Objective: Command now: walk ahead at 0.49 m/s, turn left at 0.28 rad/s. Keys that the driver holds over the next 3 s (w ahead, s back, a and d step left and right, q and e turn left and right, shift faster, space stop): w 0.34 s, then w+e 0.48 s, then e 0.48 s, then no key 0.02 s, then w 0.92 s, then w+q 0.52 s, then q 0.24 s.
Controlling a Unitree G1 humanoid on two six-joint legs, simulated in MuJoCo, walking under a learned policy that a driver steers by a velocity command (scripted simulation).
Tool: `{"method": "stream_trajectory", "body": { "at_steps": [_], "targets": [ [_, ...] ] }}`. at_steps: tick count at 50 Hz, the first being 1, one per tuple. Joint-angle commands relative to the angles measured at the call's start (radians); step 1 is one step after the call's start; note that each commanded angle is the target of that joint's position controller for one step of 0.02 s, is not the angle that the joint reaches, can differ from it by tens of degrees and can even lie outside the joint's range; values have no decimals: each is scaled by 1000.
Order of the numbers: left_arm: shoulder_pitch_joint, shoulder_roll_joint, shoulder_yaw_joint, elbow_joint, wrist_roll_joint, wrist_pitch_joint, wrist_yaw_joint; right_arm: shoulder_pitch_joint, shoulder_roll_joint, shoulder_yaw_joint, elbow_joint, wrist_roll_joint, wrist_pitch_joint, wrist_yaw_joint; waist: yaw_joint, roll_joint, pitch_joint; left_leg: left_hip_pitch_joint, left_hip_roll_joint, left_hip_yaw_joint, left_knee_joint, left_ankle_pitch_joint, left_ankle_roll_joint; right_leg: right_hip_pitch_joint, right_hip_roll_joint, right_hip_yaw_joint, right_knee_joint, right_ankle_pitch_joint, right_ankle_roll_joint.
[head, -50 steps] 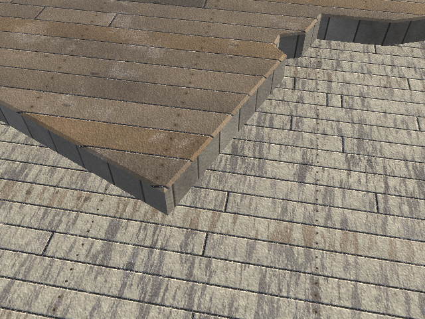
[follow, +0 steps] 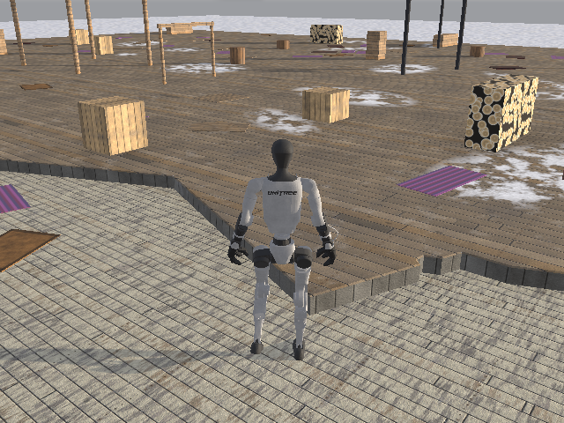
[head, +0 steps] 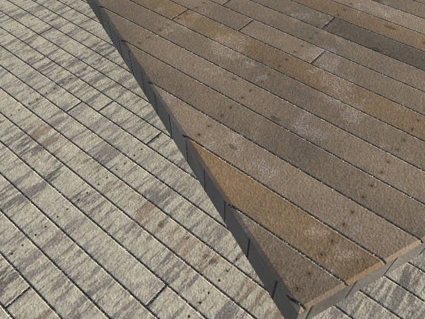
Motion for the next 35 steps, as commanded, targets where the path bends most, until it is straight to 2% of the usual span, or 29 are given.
{"method": "stream_trajectory", "body": {
  "at_steps": [1,3,4,8,10,12,14,15,16,17,18,19,20,21,22,23,25,27,28,30,31,33,35],
  "targets": [
    [17,97,18,-21,-8,-18,-5,31,-8,3,-70,-5,-3,5,-28,-89,-23,-148,94,-20,-75,48,-6,118,-280,273,-233,96,-204],
    [38,126,25,-8,-13,-15,-2,-41,-9,10,-105,-20,-6,6,-17,-74,-6,-192,109,4,-183,112,-25,125,-288,234,-253,159,-218],
    [46,137,27,-3,-15,-10,1,-72,-9,14,-117,-22,-10,8,-10,-73,-5,-193,112,15,-247,165,-30,129,-281,207,-256,172,-211],
    [105,160,25,18,-26,9,4,-210,-4,22,-158,-11,-20,23,38,-94,12,-116,71,77,-487,332,-34,127,-239,111,-235,181,-162],
    [145,169,25,36,-33,17,4,-266,-14,20,-183,-3,-21,30,56,-109,22,-98,57,85,-551,340,-28,165,-260,117,-220,154,-150],
    [161,175,26,51,-37,26,6,-301,-31,15,-209,0,-24,37,52,-121,33,-97,48,81,-598,296,-5,224,-294,129,-195,149,-133],
    [150,186,28,56,-38,37,10,-279,-53,5,-215,-4,-28,43,17,-130,19,-29,23,101,-646,237,26,259,-308,125,-127,237,-113],
    [135,187,26,54,-37,43,13,-203,-75,-10,-196,-10,-30,42,-33,-124,-26,91,-7,127,-681,237,46,254,-282,93,-26,381,-93],
    [138,166,18,50,-30,47,15,-50,-120,-36,-149,-14,-29,35,-99,-104,-117,301,-25,135,-691,248,74,200,-234,54,157,478,-69],
    [128,126,-3,15,-4,43,21,152,-205,-63,-110,-26,-23,22,-174,27,-261,607,164,-80,-677,315,137,-14,-171,-1,492,253,-26],
    [260,-10,-43,9,-9,22,12,193,-283,-74,-97,-34,-17,27,-102,297,-376,891,382,-534,-805,163,288,-396,-3,30,827,-402,21],
    [227,109,-14,34,-39,6,6,197,-178,-53,-98,-27,-20,30,-134,168,-354,841,379,-601,-866,46,273,-499,-45,169,963,-434,4],
    [132,151,2,4,-59,0,5,119,-137,-38,-106,-22,-26,29,-117,111,-207,707,349,-433,-878,93,223,-546,-90,164,968,-335,-13],
    [83,139,3,-3,-52,5,12,35,-103,-26,-113,-21,-30,31,-81,40,-145,573,304,-305,-908,168,192,-502,-138,147,920,-239,-9],
    [55,124,8,0,-36,19,20,-27,-61,-16,-113,-22,-33,36,-53,10,-80,468,249,-206,-954,205,159,-465,-163,145,863,-176,-7],
    [90,107,10,2,-35,34,20,-50,-60,-16,-106,-30,-43,37,-16,67,-73,400,244,-149,-990,251,155,-398,-185,160,837,-129,0],
    [123,72,9,15,-37,57,20,-51,-53,-20,-79,-33,-61,39,7,53,-54,344,222,-52,-1029,366,159,-358,-178,163,828,-88,13],
    [103,63,16,11,-39,71,25,-41,-63,-24,-50,-44,-64,31,13,33,-29,344,211,35,-1031,492,152,-402,-163,176,810,-35,23],
    [113,45,14,15,-31,79,26,-6,-66,-26,-26,-47,-60,24,9,41,-35,366,222,56,-1029,545,159,-431,-154,166,855,-25,30],
    [66,49,20,-4,-30,86,27,5,-60,-23,-3,-44,-49,11,4,25,-4,396,227,97,-1037,526,155,-511,-149,186,851,14,38],
    [62,24,15,7,-30,98,31,63,-46,-17,32,-48,-38,7,-17,68,-4,469,261,72,-1032,524,169,-608,-132,157,1036,-55,40],
    [28,25,18,-13,-39,108,36,98,-21,-5,66,-39,-22,1,-19,30,50,547,284,85,-1027,447,166,-798,-129,193,1235,-143,32],
    [-29,10,11,-43,-40,103,33,136,-6,6,96,-43,-7,-7,-26,-2,97,608,279,113,-1001,451,144,-938,-125,181,1345,-194,26]
  ]
}}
